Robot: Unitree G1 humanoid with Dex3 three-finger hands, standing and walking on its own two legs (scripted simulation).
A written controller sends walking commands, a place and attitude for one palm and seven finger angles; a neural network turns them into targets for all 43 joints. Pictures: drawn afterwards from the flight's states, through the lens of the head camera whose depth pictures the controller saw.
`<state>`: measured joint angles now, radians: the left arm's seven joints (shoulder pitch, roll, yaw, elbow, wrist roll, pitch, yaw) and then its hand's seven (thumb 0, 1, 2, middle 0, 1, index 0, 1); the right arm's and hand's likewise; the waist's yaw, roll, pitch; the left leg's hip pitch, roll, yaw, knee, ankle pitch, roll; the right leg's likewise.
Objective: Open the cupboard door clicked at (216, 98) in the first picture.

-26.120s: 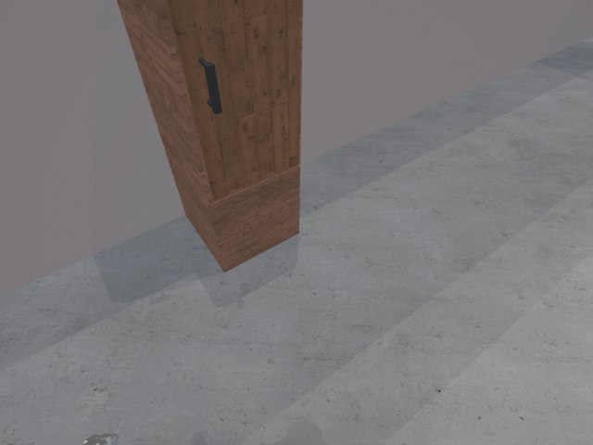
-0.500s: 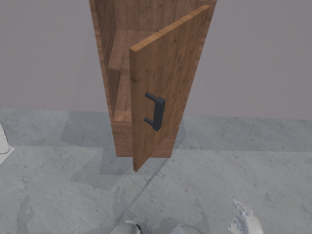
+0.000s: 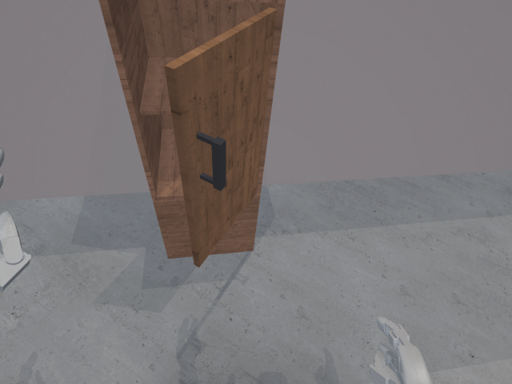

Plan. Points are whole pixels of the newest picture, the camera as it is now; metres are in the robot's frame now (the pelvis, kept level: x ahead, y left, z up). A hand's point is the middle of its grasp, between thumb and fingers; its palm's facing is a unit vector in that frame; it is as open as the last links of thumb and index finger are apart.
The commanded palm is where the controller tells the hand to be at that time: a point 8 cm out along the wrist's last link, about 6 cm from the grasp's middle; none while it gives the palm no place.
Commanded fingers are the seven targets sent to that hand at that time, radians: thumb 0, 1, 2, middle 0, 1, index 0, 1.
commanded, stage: stop stepping back and stand still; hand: left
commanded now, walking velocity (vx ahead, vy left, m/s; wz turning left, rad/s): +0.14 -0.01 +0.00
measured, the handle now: (211, 161) +0.51 +0.10 +0.05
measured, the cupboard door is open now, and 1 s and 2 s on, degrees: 52 52 52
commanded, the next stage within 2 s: let the arm hang, fingers relaxed in 0.56 s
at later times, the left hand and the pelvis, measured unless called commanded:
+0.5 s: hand out of the picture +0.14 +0.28 +0.18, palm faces +0.48 -0.74 -0.46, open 7.4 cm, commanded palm +0.08 +0.31 +0.18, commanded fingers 0.00 0.90 0.90 -0.20 -0.30 -0.20 -0.30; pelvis -0.05 +0.01 +0.00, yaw +3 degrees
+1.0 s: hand out of the picture +0.00 +0.18 -0.17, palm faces +0.13 -0.98 -0.17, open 6.8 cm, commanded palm none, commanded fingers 0.00 0.90 0.90 -0.20 -0.30 -0.20 -0.30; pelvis -0.04 +0.00 +0.00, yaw +5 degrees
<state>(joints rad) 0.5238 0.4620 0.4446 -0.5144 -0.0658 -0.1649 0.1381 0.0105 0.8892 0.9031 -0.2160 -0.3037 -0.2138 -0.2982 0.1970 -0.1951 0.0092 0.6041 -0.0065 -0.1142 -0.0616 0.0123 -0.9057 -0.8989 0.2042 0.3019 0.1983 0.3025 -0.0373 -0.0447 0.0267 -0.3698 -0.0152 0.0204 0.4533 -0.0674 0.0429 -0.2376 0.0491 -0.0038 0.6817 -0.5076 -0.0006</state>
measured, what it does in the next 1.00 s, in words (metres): steps on the spot: left foot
